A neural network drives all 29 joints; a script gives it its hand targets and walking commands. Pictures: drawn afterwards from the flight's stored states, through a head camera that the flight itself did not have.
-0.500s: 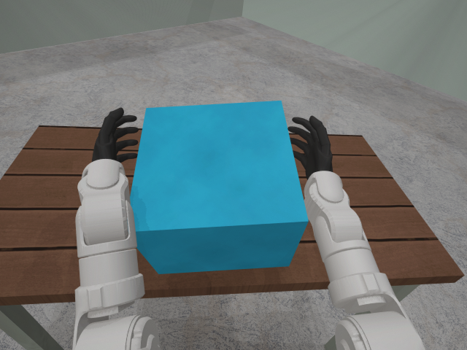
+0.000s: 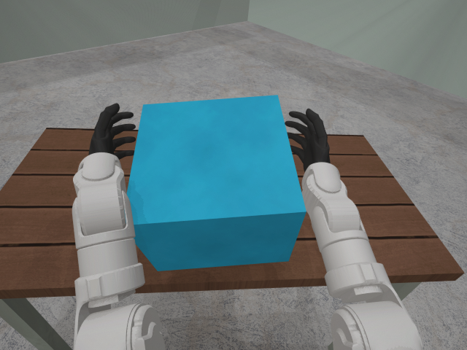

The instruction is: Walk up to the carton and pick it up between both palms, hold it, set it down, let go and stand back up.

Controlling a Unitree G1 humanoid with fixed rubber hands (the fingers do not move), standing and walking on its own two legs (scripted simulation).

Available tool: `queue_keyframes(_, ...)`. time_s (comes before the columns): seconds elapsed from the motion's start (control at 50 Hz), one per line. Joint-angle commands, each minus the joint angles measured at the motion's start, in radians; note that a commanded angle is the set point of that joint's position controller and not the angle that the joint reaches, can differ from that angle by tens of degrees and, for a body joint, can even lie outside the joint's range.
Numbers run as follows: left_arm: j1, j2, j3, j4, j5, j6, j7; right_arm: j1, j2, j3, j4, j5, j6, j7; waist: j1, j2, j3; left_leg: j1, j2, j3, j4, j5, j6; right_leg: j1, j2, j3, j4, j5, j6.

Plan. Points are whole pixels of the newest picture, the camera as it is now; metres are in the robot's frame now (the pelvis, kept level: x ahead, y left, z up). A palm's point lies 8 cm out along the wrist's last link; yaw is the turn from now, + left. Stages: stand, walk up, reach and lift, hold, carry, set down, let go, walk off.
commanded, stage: hold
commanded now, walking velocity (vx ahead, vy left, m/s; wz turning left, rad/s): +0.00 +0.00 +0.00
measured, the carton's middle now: (217, 184) +0.38 +0.01 +0.11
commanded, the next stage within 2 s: none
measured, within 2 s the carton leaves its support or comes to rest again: neither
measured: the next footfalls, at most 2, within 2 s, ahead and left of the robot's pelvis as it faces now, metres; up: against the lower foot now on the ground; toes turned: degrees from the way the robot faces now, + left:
none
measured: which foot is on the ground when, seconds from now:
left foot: down 0.00-1.00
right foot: down 0.00-1.00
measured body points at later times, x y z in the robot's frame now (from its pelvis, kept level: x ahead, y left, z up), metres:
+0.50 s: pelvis +0.00 +0.00 +0.00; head -0.04 +0.04 +0.45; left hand +0.38 +0.19 +0.20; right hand +0.37 -0.15 +0.20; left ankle +0.02 +0.13 -0.75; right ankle +0.04 -0.10 -0.75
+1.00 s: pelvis +0.00 +0.00 +0.00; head -0.03 +0.03 +0.45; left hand +0.38 +0.18 +0.21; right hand +0.37 -0.15 +0.20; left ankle +0.02 +0.13 -0.75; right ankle +0.04 -0.10 -0.75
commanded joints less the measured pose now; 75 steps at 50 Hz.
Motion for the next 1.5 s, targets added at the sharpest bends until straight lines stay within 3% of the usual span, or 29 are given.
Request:
queue_keyframes(0.0,-0.529,-0.402,-0.425,-0.017,-0.152,-0.042,-0.133,-0.680,0.375,0.332,-0.208,0.049,-0.052,0.151,-0.011,0.099,-0.337,-0.068,-0.060,0.073,-0.072,0.064,0.032,0.120,0.030,-0.019,-0.021,0.016,0.034)
queue_keyframes(0.06,-0.492,-0.391,-0.404,0.028,-0.143,-0.028,-0.137,-0.651,0.360,0.318,-0.169,0.037,-0.040,0.143,-0.033,0.100,-0.335,-0.068,-0.067,0.072,-0.069,0.062,0.035,0.135,0.031,-0.015,-0.023,0.022,0.039)
queue_keyframes(0.08,-0.506,-0.402,-0.412,0.004,-0.140,-0.025,-0.137,-0.683,0.367,0.335,-0.208,0.047,-0.042,0.149,-0.007,0.112,-0.330,-0.077,-0.065,0.076,-0.067,0.057,0.029,0.133,0.030,-0.022,-0.018,0.004,0.038)
queue_keyframes(0.1,-0.475,-0.393,-0.393,0.030,-0.140,-0.022,-0.144,-0.669,0.371,0.327,-0.215,0.037,-0.041,0.142,-0.026,0.068,-0.319,-0.082,-0.068,0.075,-0.072,0.065,0.039,0.150,0.030,-0.015,-0.022,0.040,0.043)
queue_keyframes(0.16,-0.508,-0.376,-0.378,0.049,-0.134,-0.023,-0.151,-0.690,0.386,0.336,-0.195,0.044,-0.029,0.141,-0.012,0.066,-0.307,-0.092,-0.068,0.080,-0.079,0.028,0.043,0.131,0.028,-0.010,-0.021,0.001,0.042)
queue_keyframes(0.2,-0.496,-0.382,-0.387,-0.006,-0.150,-0.031,-0.154,-0.714,0.392,0.370,-0.274,0.060,-0.045,0.135,-0.002,0.052,-0.407,-0.059,-0.075,0.074,-0.062,0.115,0.041,0.184,0.029,-0.007,-0.008,0.114,0.054)
queue_keyframes(0.24,-0.527,-0.375,-0.398,-0.039,-0.154,-0.037,-0.151,-0.713,0.395,0.368,-0.253,0.072,-0.038,0.133,-0.018,0.094,-0.406,-0.049,-0.066,0.072,-0.052,0.120,0.035,0.183,0.031,-0.002,-0.005,0.117,0.048)
queue_keyframes(0.26,-0.537,-0.391,-0.423,-0.068,-0.164,-0.040,-0.142,-0.736,0.405,0.393,-0.300,0.088,-0.049,0.134,0.000,0.092,-0.453,-0.039,-0.067,0.071,-0.037,0.166,0.032,0.180,0.035,-0.009,0.003,0.149,0.046)
queue_keyframes(0.3,-0.495,-0.376,-0.416,-0.041,-0.165,-0.032,-0.143,-0.662,0.378,0.386,-0.243,0.078,-0.028,0.128,-0.019,0.093,-0.404,-0.035,-0.070,0.064,-0.038,0.207,0.028,0.183,0.032,-0.009,0.001,0.185,0.054)
queue_keyframes(0.4,-0.469,-0.389,-0.407,-0.044,-0.145,-0.004,-0.160,-0.620,0.341,0.344,-0.212,0.062,-0.014,0.140,-0.031,0.116,-0.321,-0.055,-0.051,0.065,-0.067,0.140,0.013,0.152,0.043,-0.020,-0.016,0.050,0.030)
queue_keyframes(0.5,-0.472,-0.392,-0.434,-0.091,-0.150,-0.004,-0.152,-0.608,0.333,0.354,-0.216,0.085,-0.022,0.143,-0.038,0.149,-0.329,-0.017,-0.045,0.061,-0.046,0.227,-0.004,0.143,0.049,-0.020,-0.016,0.085,0.024)
queue_keyframes(0.6,-0.477,-0.393,-0.445,-0.078,-0.165,-0.013,-0.147,-0.680,0.344,0.364,-0.301,0.073,-0.039,0.141,-0.028,0.100,-0.349,-0.054,-0.052,0.061,-0.058,0.166,0.011,0.159,0.049,-0.024,-0.014,0.067,0.027)
queue_keyframes(0.64,-0.483,-0.412,-0.469,-0.110,-0.176,-0.016,-0.138,-0.652,0.337,0.369,-0.266,0.087,-0.037,0.146,-0.027,0.141,-0.365,-0.016,-0.040,0.048,-0.050,0.219,-0.003,0.133,0.054,-0.029,-0.013,0.056,0.021)
queue_keyframes(0.74,-0.477,-0.380,-0.413,-0.035,-0.146,0.000,-0.148,-0.637,0.331,0.335,-0.198,0.061,-0.019,0.149,-0.029,0.122,-0.291,-0.065,-0.044,0.063,-0.073,0.120,0.012,0.137,0.040,-0.018,-0.027,0.014,0.021)
queue_keyframes(0.76,-0.475,-0.374,-0.404,-0.011,-0.138,0.003,-0.152,-0.672,0.339,0.344,-0.222,0.063,-0.017,0.152,-0.012,0.088,-0.294,-0.084,-0.052,0.072,-0.074,0.107,0.019,0.144,0.044,-0.020,-0.021,0.001,0.022)
queue_keyframes(0.78,-0.457,-0.374,-0.400,-0.027,-0.143,0.000,-0.159,-0.645,0.354,0.345,-0.246,0.052,-0.022,0.148,-0.028,0.080,-0.300,-0.079,-0.056,0.070,-0.079,0.111,0.024,0.173,0.038,-0.019,-0.025,0.034,0.029)
queue_keyframes(0.82,-0.498,-0.400,-0.444,-0.081,-0.164,-0.009,-0.148,-0.687,0.352,0.364,-0.293,0.071,-0.035,0.154,-0.007,0.112,-0.386,-0.036,-0.054,0.070,-0.058,0.177,0.009,0.152,0.047,-0.024,-0.008,0.058,0.024)
queue_keyframes(0.9,-0.450,-0.377,-0.442,-0.102,-0.165,-0.008,-0.142,-0.638,0.347,0.401,-0.290,0.097,-0.026,0.131,-0.042,0.116,-0.430,0.037,-0.058,0.056,-0.012,0.328,-0.001,0.175,0.045,-0.021,-0.001,0.208,0.037)
queue_keyframes(0.94,-0.437,-0.374,-0.428,-0.108,-0.162,-0.007,-0.155,-0.608,0.354,0.401,-0.279,0.091,-0.004,0.122,-0.039,0.096,-0.388,0.005,-0.065,0.063,-0.028,0.273,0.007,0.196,0.037,-0.010,0.000,0.207,0.043)
queue_keyframes(1.0,-0.479,-0.361,-0.388,-0.051,-0.135,0.001,-0.170,-0.595,0.350,0.362,-0.176,0.065,0.018,0.133,-0.026,0.096,-0.250,-0.072,-0.058,0.072,-0.083,0.102,0.016,0.142,0.034,-0.013,-0.020,0.018,0.031)
queue_keyframes(1.02,-0.488,-0.387,-0.414,-0.063,-0.148,-0.002,-0.165,-0.617,0.351,0.356,-0.238,0.064,0.004,0.140,-0.020,0.094,-0.285,-0.080,-0.057,0.073,-0.091,0.082,0.018,0.145,0.039,-0.022,-0.023,-0.007,0.023)
queue_keyframes(1.06,-0.509,-0.403,-0.444,-0.095,-0.175,-0.015,-0.155,-0.686,0.381,0.373,-0.319,0.065,-0.029,0.141,-0.013,0.102,-0.389,-0.061,-0.061,0.074,-0.068,0.149,0.013,0.165,0.041,-0.021,-0.005,0.053,0.028)
queue_keyframes(1.14,-0.471,-0.368,-0.420,-0.067,-0.157,-0.008,-0.154,-0.632,0.350,0.371,-0.253,0.070,-0.019,0.135,-0.043,0.105,-0.341,0.000,-0.055,0.062,-0.041,0.216,0.014,0.147,0.036,-0.012,-0.013,0.123,0.033)
queue_keyframes(1.22,-0.465,-0.352,-0.377,-0.010,-0.136,-0.008,-0.167,-0.667,0.371,0.382,-0.254,0.062,-0.007,0.132,-0.010,0.042,-0.291,-0.075,-0.069,0.078,-0.076,0.118,0.035,0.174,0.032,-0.011,-0.019,0.076,0.041)
queue_keyframes(1.28,-0.525,-0.376,-0.416,-0.085,-0.164,-0.021,-0.163,-0.667,0.377,0.375,-0.276,0.065,-0.027,0.133,-0.016,0.097,-0.379,-0.032,-0.067,0.077,-0.066,0.155,0.024,0.145,0.035,-0.018,-0.007,0.074,0.033)
queue_keyframes(1.34,-0.488,-0.378,-0.435,-0.114,-0.167,-0.022,-0.151,-0.646,0.368,0.385,-0.284,0.083,-0.027,0.127,-0.030,0.129,-0.421,0.015,-0.062,0.067,-0.023,0.282,0.006,0.173,0.038,-0.012,0.007,0.189,0.040)
queue_keyframes(1.4,-0.456,-0.367,-0.429,-0.080,-0.152,-0.005,-0.165,-0.610,0.343,0.371,-0.253,0.077,-0.018,0.116,-0.048,0.130,-0.352,0.017,-0.061,0.070,-0.027,0.271,-0.001,0.156,0.036,-0.010,-0.006,0.172,0.039)
queue_keyframes(1.42,-0.457,-0.329,-0.400,-0.071,-0.141,-0.007,-0.169,-0.606,0.342,0.377,-0.241,0.070,-0.008,0.118,-0.040,0.086,-0.321,-0.018,-0.067,0.072,-0.046,0.209,0.012,0.168,0.028,-0.006,-0.013,0.152,0.043)
queue_keyframes(1.48,-0.475,-0.352,-0.391,-0.030,-0.138,-0.004,-0.173,-0.605,0.334,0.357,-0.226,0.058,-0.004,0.126,-0.043,0.090,-0.273,-0.067,-0.065,0.072,-0.078,0.120,0.021,0.150,0.029,-0.021,-0.022,0.049,0.038)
